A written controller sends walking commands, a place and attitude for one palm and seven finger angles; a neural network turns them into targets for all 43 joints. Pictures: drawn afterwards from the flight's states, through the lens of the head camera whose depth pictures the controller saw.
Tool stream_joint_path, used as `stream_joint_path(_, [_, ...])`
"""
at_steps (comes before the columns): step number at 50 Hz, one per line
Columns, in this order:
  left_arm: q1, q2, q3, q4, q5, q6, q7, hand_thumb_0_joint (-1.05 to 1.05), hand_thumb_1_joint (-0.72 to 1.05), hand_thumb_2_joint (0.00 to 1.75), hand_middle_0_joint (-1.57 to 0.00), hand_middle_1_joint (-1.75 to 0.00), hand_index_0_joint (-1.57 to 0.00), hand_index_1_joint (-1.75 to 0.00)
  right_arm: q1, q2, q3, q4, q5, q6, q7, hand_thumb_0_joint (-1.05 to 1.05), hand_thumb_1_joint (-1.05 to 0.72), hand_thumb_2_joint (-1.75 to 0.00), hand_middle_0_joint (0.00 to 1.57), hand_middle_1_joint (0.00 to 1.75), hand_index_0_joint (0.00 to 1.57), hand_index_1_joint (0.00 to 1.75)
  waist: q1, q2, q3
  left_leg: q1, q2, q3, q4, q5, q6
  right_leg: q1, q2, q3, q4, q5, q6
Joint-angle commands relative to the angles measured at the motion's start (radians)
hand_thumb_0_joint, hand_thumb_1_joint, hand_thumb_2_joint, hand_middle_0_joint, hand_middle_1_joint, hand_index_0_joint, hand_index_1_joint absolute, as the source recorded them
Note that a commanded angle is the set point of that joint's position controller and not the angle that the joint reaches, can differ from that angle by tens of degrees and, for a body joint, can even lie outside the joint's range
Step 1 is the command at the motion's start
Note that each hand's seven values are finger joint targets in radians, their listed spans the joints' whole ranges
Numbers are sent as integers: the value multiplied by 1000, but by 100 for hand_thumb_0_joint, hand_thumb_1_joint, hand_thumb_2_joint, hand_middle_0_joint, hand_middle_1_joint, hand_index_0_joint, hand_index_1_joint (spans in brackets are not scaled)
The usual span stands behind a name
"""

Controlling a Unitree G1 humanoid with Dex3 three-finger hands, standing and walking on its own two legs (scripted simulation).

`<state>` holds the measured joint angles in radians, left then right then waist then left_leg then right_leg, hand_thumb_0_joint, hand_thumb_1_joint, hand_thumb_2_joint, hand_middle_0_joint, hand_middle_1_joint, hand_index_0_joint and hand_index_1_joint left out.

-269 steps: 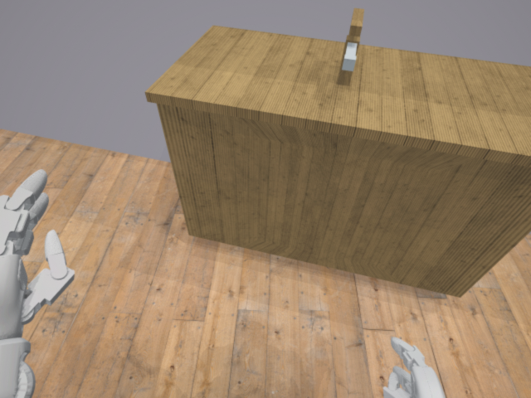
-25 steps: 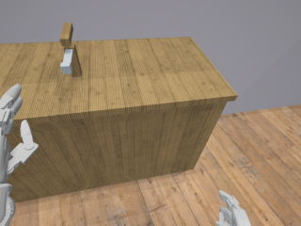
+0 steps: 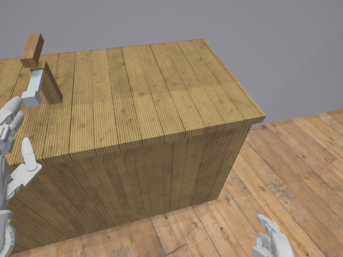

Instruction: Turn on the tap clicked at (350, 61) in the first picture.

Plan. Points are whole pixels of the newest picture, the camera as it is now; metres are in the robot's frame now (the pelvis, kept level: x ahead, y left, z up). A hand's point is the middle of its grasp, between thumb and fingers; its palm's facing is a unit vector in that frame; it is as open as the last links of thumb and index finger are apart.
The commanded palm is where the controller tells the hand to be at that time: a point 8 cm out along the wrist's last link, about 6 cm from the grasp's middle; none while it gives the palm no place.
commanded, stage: shuffle to correct the standing spot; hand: left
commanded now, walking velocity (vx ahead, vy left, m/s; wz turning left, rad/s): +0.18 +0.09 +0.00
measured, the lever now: (31, 98) +0.41 +0.37 +0.15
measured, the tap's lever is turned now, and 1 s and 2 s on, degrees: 0 0 1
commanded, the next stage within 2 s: come to a stop and stand still in 0.16 s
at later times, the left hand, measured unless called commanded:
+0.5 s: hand (78, 111) +0.35 +0.22 +0.18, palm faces +0.35 -0.81 -0.47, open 7.4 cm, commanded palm +0.28 +0.27 +0.19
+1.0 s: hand (62, 109) +0.37 +0.27 +0.16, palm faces +0.26 -0.91 -0.34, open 7.4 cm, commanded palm +0.31 +0.33 +0.19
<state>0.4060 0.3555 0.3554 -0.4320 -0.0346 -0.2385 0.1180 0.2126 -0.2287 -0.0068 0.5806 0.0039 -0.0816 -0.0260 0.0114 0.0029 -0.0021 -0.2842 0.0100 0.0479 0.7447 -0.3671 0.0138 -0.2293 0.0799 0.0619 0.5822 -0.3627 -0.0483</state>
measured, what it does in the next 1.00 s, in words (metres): walks ahead: right foot, then left foot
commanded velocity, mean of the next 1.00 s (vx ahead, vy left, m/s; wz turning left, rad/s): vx -0.02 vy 0.03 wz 0.00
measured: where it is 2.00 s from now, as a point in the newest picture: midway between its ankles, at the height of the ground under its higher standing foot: outside the picture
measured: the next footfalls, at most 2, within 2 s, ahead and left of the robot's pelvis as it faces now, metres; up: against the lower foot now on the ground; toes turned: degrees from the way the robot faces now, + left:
right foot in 0.38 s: +0.21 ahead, -0.07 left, +0.00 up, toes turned -5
left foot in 0.68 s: +0.20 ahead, +0.13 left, +0.00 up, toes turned -2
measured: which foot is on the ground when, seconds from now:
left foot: down 0.00-0.42, up 0.44-0.66, down 0.68-1.00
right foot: down 0.00-0.10, up 0.12-0.36, down 0.38-1.00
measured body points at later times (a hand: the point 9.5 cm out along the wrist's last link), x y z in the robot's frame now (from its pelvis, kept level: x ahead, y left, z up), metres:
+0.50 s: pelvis +0.11 +0.00 -0.01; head +0.14 -0.02 +0.43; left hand +0.32 +0.26 +0.20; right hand +0.26 -0.23 -0.12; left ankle +0.05 +0.12 -0.67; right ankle +0.20 -0.08 -0.73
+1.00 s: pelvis +0.12 +0.06 +0.00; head +0.12 +0.06 +0.45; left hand +0.35 +0.32 +0.18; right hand +0.26 -0.16 -0.08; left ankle +0.16 +0.13 -0.73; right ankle +0.17 -0.07 -0.72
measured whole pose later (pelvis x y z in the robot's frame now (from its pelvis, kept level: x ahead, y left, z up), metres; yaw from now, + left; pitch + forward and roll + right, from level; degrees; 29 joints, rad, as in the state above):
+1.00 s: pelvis +0.12 +0.06 +0.00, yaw -6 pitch -3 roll +0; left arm 0.38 0.31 0.29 -0.36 -0.03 -0.24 0.09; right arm 0.27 -0.18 0.03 0.58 0.03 -0.17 0.01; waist 0.01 0.00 0.05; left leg -0.22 -0.05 0.09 0.52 -0.24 0.07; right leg -0.30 -0.02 0.03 0.57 -0.26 0.01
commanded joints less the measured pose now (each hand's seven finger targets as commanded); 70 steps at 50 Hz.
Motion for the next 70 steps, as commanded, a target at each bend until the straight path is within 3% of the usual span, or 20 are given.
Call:
stream_joint_path(1, [-55,202,146,-207,-11,-72,29,0,90,90,-20,-30,-20,-30,-108,-90,-28,-164,11,-39,1,0,-90,-90,20,30,20,30,32,-70,-46,-276,21,-43,-1,-66,18,299,-310,342,-70,687,-156])
stream_joint_path(4, [-75,194,136,-276,-26,-78,27,0,90,90,-20,-30,-20,-30,-69,-88,-37,-148,10,-39,-9,0,-90,-90,20,30,20,30,-28,80,-127,266,30,-78,-299,368,61,-48,-138,85,177,549,-20])
stream_joint_path(6, [-81,201,137,-335,-28,-87,28,0,90,90,-20,-30,-20,-30,-80,-83,-48,-165,9,-53,-6,0,-90,-90,20,30,20,30,-35,332,-191,581,319,-442,-334,764,233,-435,-32,-30,580,-150,51])
stream_joint_path(7, [-95,197,133,-333,-14,-82,34,0,90,90,-20,-30,-20,-30,-49,-65,-41,-156,-8,-58,1,0,-90,-90,20,30,20,30,-58,242,-124,589,334,-491,-347,752,274,-543,-34,-19,681,-189,34])
stream_joint_path(11, [-61,193,143,-322,-12,-52,30,0,90,90,-20,-30,-20,-30,-77,-90,-56,-146,7,-68,-4,0,-90,-90,20,30,20,30,-24,120,4,373,256,-220,-381,609,214,-563,-112,-73,581,-84,26])
stream_joint_path(16, [68,191,168,-235,-12,-37,21,0,90,90,-20,-30,-20,-30,-61,-74,-23,-156,3,-61,-9,0,-90,-90,20,30,20,30,-10,158,-45,118,142,28,-245,770,48,-22,-42,-254,67,283,30])
stream_joint_path(18, [46,194,181,-232,-16,-29,19,0,90,90,-20,-30,-20,-30,-63,-71,-24,-163,8,-49,-7,0,-90,-90,20,30,20,30,9,55,-129,42,109,29,-15,693,-2,244,-60,-242,-114,487,10])
stream_joint_path(20, [20,245,228,-233,-21,-40,27,0,90,90,-20,-30,-20,-30,-92,-64,-26,-181,10,-59,-6,0,-90,-90,20,30,20,30,12,-166,-257,-209,-51,22,436,31,-37,467,-353,140,-55,1136,-146])
stream_joint_path(22, [11,236,236,-201,-20,-48,41,0,90,90,-20,-30,-20,-30,-70,-57,-11,-163,11,-55,-1,0,-90,-90,20,30,20,30,3,-181,-173,-219,21,-121,560,-184,-37,272,-481,281,-133,981,-184])
stream_joint_path(31, [-63,226,170,-404,-25,-31,59,0,90,90,-20,-30,-20,-30,-115,-61,-4,-120,-14,-28,-31,0,-90,-90,20,30,20,30,-5,-59,-81,182,-28,46,-110,61,-24,-214,-295,47,-332,-237,-39])
stream_joint_path(36, [-79,193,162,-321,-11,-27,53,0,90,90,-20,-30,-20,-30,-99,-80,-14,-157,11,-55,-38,0,-90,-90,20,30,20,30,4,320,8,-196,241,-341,-614,-337,84,8,-61,-81,163,-82,54])
stream_joint_path(37, [-1010,897,612,-333,132,-184,24,0,90,90,-20,-30,-20,-30,98,-130,-47,-69,-59,-165,-48,0,-90,-90,20,30,20,30,81,173,75,-329,215,-36,-230,159,92,15,-224,133,-23,-51,57])
stream_joint_path(38, [-437,274,173,194,25,-97,-29,0,90,90,-20,-30,-20,-30,36,-1,-4,-89,12,-151,-17,0,-90,-90,20,30,20,30,23,5,-81,-90,-21,-24,-37,150,-1,-74,-229,170,-201,134,-31])
stream_joint_path(39, [-354,346,214,9,27,-104,-26,0,90,90,-20,-30,-20,-30,38,-60,-28,-138,13,-147,-8,0,-90,-90,20,30,20,30,53,-84,-27,-77,-18,-15,35,46,-25,-50,-323,386,-291,483,-20])
stream_joint_path(41, [-294,107,-15,62,-20,-84,-28,0,90,90,-20,-30,-20,-30,-5,-47,-6,-111,32,-164,11,0,-90,-90,20,30,20,30,11,30,-146,59,-15,-25,-185,49,-12,37,-321,178,-207,463,-46])
stream_joint_path(46, [-130,134,16,-169,-13,-78,-17,0,90,90,-20,-30,-20,-30,-80,-96,-15,-160,46,-144,38,0,-90,-90,20,30,20,30,35,162,7,-122,157,-213,-568,-136,37,55,-75,-59,50,35,53])
stream_joint_path(50, [-146,253,177,-242,-4,-90,4,0,90,90,-20,-30,-20,-30,-87,-88,-19,-183,25,-140,23,0,-90,-90,20,30,20,30,30,-66,-54,-116,146,-176,-490,-36,38,142,-96,-68,-38,123,55])
stream_joint_path(54, [-217,256,202,-241,5,-103,-1,0,90,90,-20,-30,-20,-30,-81,-77,-10,-179,10,-140,17,0,-90,-90,20,30,20,30,21,179,-51,-152,139,-173,-521,-122,27,193,-96,-66,-41,133,39])
stream_joint_path(62, [-109,78,31,-91,7,-82,-23,0,90,90,-20,-30,-20,-30,-38,-94,-18,-121,17,-144,29,0,-90,-90,20,30,20,30,7,76,-24,-33,100,-130,-466,26,-16,89,-94,-51,-133,193,36])
stream_joint_path(70, [-175,167,94,-192,3,-70,-4,0,90,90,-20,-30,-20,-30,-83,-90,-23,-148,10,-118,5,0,-90,-90,20,30,20,30,13,0,-75,53,62,-93,-378,244,-8,114,-135,4,-180,336,21])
